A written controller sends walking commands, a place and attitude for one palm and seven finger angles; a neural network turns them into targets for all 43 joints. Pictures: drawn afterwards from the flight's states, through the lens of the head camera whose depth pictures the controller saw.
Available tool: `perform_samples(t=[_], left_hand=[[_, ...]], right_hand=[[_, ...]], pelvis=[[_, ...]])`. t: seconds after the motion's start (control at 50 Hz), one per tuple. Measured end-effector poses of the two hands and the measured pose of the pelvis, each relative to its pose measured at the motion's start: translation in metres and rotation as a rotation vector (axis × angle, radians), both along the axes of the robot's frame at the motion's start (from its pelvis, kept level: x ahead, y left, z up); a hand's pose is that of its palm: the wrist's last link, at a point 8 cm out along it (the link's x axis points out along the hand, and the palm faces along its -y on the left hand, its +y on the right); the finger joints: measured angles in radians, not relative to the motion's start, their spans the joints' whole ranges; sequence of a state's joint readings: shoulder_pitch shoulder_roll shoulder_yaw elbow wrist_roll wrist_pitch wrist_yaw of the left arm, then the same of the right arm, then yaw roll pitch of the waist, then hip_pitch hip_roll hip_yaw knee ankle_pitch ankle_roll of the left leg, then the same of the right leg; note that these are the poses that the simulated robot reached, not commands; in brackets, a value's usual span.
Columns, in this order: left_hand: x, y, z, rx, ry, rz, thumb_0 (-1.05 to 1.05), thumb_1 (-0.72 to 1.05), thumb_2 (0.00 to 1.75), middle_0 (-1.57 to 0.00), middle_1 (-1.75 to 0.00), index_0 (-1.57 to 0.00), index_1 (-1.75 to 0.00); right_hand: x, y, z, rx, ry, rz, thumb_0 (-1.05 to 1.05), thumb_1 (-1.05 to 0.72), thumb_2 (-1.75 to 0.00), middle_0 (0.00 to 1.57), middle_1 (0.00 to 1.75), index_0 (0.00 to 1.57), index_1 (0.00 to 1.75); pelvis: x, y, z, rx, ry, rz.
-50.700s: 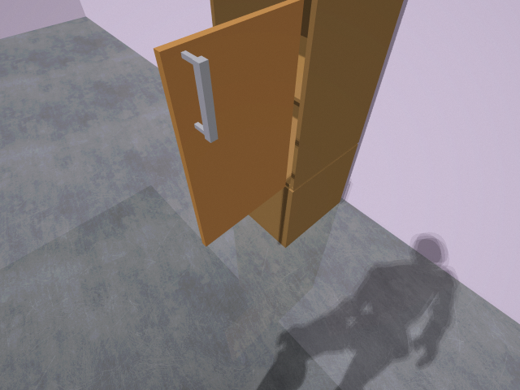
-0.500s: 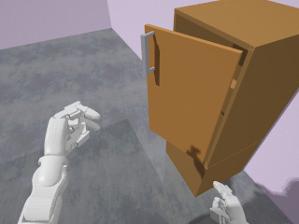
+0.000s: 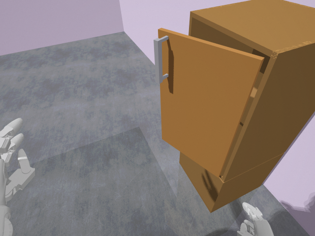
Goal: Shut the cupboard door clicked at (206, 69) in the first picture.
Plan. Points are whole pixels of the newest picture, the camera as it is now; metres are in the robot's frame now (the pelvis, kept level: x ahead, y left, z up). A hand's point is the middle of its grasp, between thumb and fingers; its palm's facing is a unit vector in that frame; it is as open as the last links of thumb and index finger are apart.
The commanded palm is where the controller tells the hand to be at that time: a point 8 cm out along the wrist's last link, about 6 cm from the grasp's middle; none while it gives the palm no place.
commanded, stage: draw the hand back to the body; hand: left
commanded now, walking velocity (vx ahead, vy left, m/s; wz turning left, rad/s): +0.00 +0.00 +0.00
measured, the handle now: (162, 60) +0.65 +0.08 +0.15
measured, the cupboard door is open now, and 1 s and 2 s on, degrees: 23 23 23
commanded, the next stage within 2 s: step back with the hand held close in 0.22 s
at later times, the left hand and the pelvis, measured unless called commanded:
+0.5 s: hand (37, 167) +0.19 +0.27 +0.16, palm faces +0.44 -0.77 -0.46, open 7.4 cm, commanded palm +0.13 +0.30 +0.17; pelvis -0.01 +0.00 +0.00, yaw +0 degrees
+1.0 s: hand (2, 210) +0.11 +0.28 +0.15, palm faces +0.48 -0.76 -0.43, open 7.4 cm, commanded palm +0.05 +0.31 +0.17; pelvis -0.09 +0.01 -0.02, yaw +0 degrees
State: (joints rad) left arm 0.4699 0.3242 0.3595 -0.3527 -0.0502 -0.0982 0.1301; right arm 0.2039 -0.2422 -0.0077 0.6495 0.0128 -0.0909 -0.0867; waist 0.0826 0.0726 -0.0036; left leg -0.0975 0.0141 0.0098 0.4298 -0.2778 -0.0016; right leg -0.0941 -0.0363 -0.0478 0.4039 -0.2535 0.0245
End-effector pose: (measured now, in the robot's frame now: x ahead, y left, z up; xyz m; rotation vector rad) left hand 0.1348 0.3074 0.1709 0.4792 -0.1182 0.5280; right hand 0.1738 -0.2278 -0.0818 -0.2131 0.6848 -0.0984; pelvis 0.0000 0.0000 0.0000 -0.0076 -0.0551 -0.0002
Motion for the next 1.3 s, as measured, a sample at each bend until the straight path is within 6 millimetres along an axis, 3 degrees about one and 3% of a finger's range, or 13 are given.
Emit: perform_samples(t=[0.24, 0.44, 0.62, 0.74, 0.92, 1.16, 1.3], left_hand=[[0.009, -0.012, 0.003, 0.0, -0.016, -0.065, 0.01, 0.89, 0.9, -0.21, -0.31, -0.21, -0.31], [0.009, -0.006, 0.007, 0.042, -0.01, -0.067, 0.01, 0.89, 0.9, -0.21, -0.3, -0.21, -0.3], [0.006, 0.002, -0.002, 0.09, 0.053, -0.14, 0.01, 0.89, 0.9, -0.21, -0.3, -0.21, -0.3], [-0.011, 0.012, 0.002, 0.119, 0.009, -0.157, 0.01, 0.89, 0.9, -0.21, -0.3, -0.21, -0.3], [-0.054, 0.013, 0.0, 0.132, -0.101, -0.132, 0.01, 0.89, 0.9, -0.21, -0.3, -0.21, -0.3], [-0.093, 0.012, 0.002, 0.126, -0.187, -0.121, 0.01, 0.89, 0.9, -0.21, -0.3, -0.21, -0.3], [-0.119, 0.016, 0.006, 0.214, -0.191, -0.123, 0.01, 0.89, 0.9, -0.21, -0.3, -0.21, -0.3]], right_hand=[[0.007, 0.014, 0.009, 0.035, -0.056, 0.02, 0.01, -0.9, -0.9, 0.21, 0.3, 0.2, 0.3], [-0.011, 0.005, -0.004, 0.029, 0.023, -0.003, 0.01, -0.9, -0.9, 0.21, 0.3, 0.2, 0.3], [-0.036, -0.011, -0.006, -0.036, 0.079, -0.11, 0.01, -0.9, -0.9, 0.21, 0.3, 0.2, 0.3], [-0.057, -0.004, 0.001, -0.059, 0.064, -0.124, 0.01, -0.9, -0.9, 0.2, 0.29, 0.2, 0.3], [-0.093, 0.009, -0.002, -0.046, 0.024, -0.072, 0.01, -0.9, -0.9, 0.21, 0.3, 0.2, 0.3], [-0.149, 0.004, -0.011, -0.079, 0.078, -0.06, 0.01, -0.9, -0.9, 0.21, 0.3, 0.21, 0.3], [-0.163, 0.001, -0.013, -0.077, 0.041, -0.051, 0.01, -0.9, -0.9, 0.21, 0.3, 0.21, 0.3]], pelvis=[[-0.001, -0.004, 0.001, -0.001, -0.006, -0.007], [-0.005, -0.003, -0.001, -0.011, 0.032, 0.0], [-0.022, 0.011, -0.007, -0.004, 0.073, -0.013], [-0.042, 0.018, -0.011, -0.001, 0.069, -0.021], [-0.078, 0.014, -0.021, -0.011, 0.053, -0.012], [-0.114, 0.014, -0.022, -0.027, 0.05, 0.011], [-0.132, 0.01, -0.03, -0.036, 0.025, 0.069]])
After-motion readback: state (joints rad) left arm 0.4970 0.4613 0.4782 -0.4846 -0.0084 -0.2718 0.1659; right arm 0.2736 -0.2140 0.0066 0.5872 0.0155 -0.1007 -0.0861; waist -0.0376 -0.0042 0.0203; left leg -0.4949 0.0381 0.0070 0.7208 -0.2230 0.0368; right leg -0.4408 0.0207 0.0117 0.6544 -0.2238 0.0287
